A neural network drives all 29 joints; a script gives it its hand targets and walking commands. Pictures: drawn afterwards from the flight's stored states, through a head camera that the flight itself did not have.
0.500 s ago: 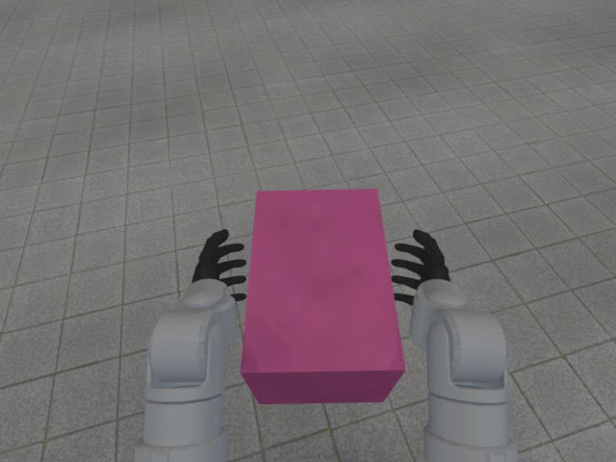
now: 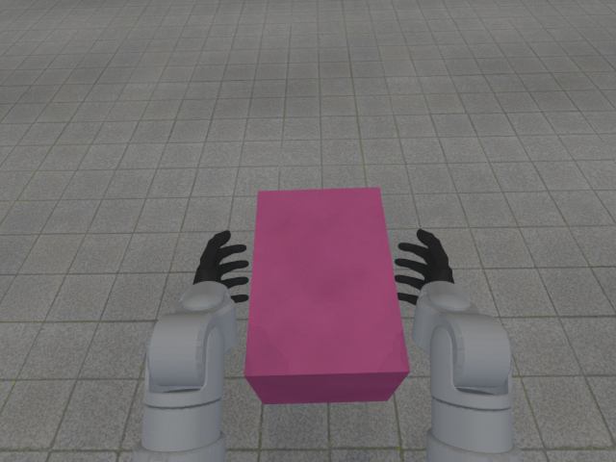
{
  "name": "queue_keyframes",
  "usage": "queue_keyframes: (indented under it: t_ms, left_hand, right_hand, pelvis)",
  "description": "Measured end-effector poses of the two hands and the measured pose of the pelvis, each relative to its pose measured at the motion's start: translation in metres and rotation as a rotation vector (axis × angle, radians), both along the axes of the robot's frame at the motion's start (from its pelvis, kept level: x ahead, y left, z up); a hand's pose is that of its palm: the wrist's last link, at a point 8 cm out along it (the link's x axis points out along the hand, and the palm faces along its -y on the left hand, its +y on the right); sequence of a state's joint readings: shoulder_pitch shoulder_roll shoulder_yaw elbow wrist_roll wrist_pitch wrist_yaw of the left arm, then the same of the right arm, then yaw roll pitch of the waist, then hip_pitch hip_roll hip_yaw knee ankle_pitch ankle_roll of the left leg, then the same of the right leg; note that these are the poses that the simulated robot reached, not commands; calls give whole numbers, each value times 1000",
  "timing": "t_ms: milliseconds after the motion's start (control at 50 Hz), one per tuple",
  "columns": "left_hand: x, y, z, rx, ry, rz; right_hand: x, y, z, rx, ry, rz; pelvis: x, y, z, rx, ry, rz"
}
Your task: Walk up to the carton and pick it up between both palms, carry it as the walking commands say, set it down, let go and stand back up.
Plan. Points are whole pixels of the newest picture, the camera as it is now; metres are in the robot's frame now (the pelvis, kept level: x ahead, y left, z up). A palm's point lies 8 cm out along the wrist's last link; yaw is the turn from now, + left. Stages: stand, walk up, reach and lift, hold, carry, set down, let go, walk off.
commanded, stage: carry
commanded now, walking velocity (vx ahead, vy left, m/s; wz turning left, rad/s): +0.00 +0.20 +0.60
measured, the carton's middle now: (322, 295) +0.36 +0.00 +0.00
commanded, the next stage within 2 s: none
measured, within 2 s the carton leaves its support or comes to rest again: neither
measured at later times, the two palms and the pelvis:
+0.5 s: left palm (52, 325) +0.27 +0.29 +0.10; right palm (284, 271) +0.34 +0.04 +0.10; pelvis +0.01 +0.09 +0.00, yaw +15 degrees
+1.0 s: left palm out of the picture +0.15 +0.44 +0.10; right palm (118, 318) +0.28 +0.22 +0.09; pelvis -0.05 +0.18 +0.00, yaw +31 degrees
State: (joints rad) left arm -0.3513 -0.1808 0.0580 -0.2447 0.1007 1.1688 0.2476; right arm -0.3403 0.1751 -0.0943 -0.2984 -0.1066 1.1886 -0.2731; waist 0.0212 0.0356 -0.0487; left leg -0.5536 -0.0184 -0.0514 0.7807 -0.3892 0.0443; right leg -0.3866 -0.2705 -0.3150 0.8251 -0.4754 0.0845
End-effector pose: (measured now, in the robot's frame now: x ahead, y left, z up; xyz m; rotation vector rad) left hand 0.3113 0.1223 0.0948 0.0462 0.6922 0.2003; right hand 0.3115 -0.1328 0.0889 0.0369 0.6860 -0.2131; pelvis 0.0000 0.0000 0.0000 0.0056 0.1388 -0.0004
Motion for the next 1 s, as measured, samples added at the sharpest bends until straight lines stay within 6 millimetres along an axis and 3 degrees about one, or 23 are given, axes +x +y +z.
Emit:
queue_keyframes:
  t_ms: [100, 200, 340, 460, 600, 720, 860, 1000]
  left_hand:
    - [2, 45, 2, -2, -7, 51]
    - [4, 67, 5, -8, -16, 63]
    - [-8, 92, -1, 36, 10, 105]
    - [-30, 142, 4, 13, 1, 212]
    - [-62, 221, 3, 1, -34, 347]
    - [-78, 250, 10, 14, -37, 368]
    - [-109, 271, 0, 41, 19, 410]
    - [-157, 321, 7, 32, 10, 522]
  right_hand:
    - [13, 45, 2, -17, 18, 58]
    - [19, 67, 8, -19, 5, 68]
    - [19, 94, -8, 22, 20, 112]
    - [24, 148, 2, 5, 4, 222]
    - [25, 237, 5, -13, -22, 355]
    - [13, 268, 6, -9, -8, 377]
    - [-6, 293, -8, 17, 20, 422]
    - [-27, 356, 1, 20, 5, 540]
  pelvis:
    - [13, 29, 1, -17, -37, 26]
    - [16, 46, 3, -32, -32, 37]
    - [10, 61, -2, -22, -18, 92]
    - [7, 79, 4, -13, -16, 212]
    - [3, 125, -4, 3, -30, 327]
    - [-7, 149, 0, -17, -45, 344]
    - [-26, 161, -3, -11, -40, 407]
    - [-46, 185, 3, -3, -22, 535]
